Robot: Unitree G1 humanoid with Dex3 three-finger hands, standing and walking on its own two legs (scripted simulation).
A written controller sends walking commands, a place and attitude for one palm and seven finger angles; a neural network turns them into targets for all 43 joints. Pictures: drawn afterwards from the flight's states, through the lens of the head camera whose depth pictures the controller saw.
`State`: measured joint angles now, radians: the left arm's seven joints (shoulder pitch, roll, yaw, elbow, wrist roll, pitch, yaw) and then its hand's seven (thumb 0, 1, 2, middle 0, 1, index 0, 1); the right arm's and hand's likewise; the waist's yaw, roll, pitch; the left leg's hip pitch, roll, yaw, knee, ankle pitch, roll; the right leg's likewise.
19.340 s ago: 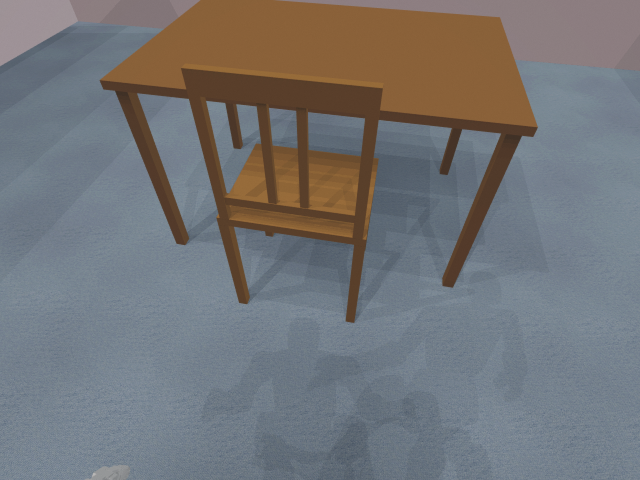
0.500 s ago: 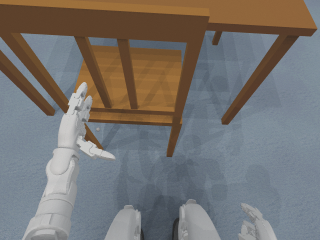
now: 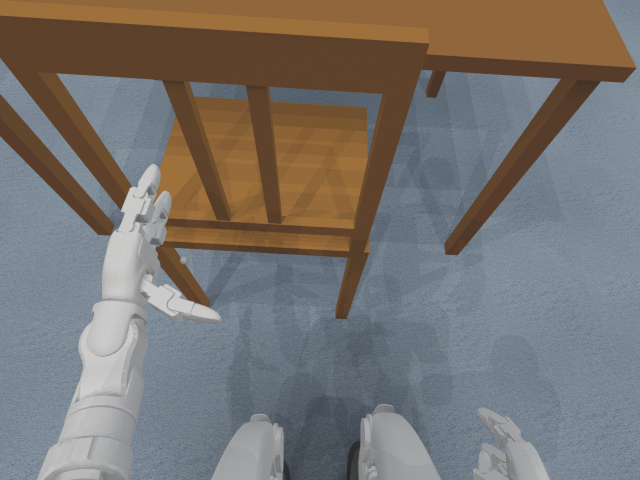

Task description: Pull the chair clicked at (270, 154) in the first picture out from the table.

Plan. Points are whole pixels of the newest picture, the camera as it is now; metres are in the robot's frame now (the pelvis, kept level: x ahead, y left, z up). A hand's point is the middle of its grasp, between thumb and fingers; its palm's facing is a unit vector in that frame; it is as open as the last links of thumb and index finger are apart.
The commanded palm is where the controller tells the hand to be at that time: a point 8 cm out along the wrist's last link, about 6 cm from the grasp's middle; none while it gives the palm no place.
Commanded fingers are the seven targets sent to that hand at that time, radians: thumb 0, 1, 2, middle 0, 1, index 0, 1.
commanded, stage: aim the fingers beside a spindle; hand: left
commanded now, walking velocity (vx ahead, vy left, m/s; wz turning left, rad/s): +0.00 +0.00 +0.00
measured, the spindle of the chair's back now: (204, 162) +0.52 +0.16 +0.02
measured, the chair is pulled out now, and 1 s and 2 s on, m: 0.00 0.00 0.00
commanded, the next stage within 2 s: push the fingers through the gap in 0.04 s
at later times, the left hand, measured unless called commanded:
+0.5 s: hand (203, 241) +0.40 +0.15 +0.01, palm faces -0.05 -1.00 -0.06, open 16.9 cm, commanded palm +0.38 +0.20 +0.01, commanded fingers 0.00 -0.50 0.30 -0.06 -0.08 -0.06 -0.08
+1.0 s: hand (212, 209) +0.45 +0.15 +0.01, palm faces -0.05 -1.00 -0.06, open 16.9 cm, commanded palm +0.42 +0.20 +0.01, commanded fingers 0.00 -0.50 0.30 -0.06 -0.08 -0.06 -0.08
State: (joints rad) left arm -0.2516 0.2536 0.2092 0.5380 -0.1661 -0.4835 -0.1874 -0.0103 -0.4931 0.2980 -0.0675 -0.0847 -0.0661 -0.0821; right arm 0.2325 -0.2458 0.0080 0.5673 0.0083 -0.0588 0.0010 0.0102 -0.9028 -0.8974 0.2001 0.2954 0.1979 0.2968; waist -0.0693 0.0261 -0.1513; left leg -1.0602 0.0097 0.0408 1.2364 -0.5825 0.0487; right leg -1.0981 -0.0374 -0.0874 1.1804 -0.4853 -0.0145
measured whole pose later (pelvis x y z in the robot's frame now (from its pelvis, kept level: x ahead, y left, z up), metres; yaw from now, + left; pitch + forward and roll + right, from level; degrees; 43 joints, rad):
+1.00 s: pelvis +0.00 -0.01 -0.01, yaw +0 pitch +26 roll -2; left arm -0.60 0.31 0.26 0.88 -0.12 -0.51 -0.18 -0.01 -0.49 0.30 -0.06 -0.08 -0.06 -0.08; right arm 0.27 -0.26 0.01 0.62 -0.01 -0.02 0.00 0.01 -0.90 -0.90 0.20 0.30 0.20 0.30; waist -0.12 0.04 -0.14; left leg -1.14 0.02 0.03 1.26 -0.58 0.04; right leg -1.17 -0.03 -0.10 1.20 -0.48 -0.03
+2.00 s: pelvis +0.00 +0.01 -0.01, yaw -1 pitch +27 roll -3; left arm -0.71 0.33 0.30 0.99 -0.09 -0.53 -0.17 -0.01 -0.50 0.30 -0.10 -0.19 -0.09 -0.18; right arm 0.29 -0.25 0.01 0.61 -0.03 0.05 0.03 0.01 -0.90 -0.90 0.20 0.30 0.20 0.30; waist -0.14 0.04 -0.15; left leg -1.16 0.02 0.03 1.27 -0.59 0.06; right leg -1.19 -0.02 -0.09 1.19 -0.47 -0.01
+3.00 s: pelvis +0.02 +0.00 +0.00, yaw -2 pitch +28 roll -3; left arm -0.56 0.30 0.28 0.81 -0.13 -0.48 -0.13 0.01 0.74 0.77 -0.37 -1.37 -0.37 -1.43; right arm 0.30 -0.24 0.00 0.58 -0.01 0.07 0.05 0.01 -0.90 -0.90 0.20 0.30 0.20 0.30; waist -0.14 0.04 -0.16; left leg -1.10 0.03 0.05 1.21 -0.60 0.05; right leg -1.14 -0.01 -0.07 1.14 -0.49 -0.01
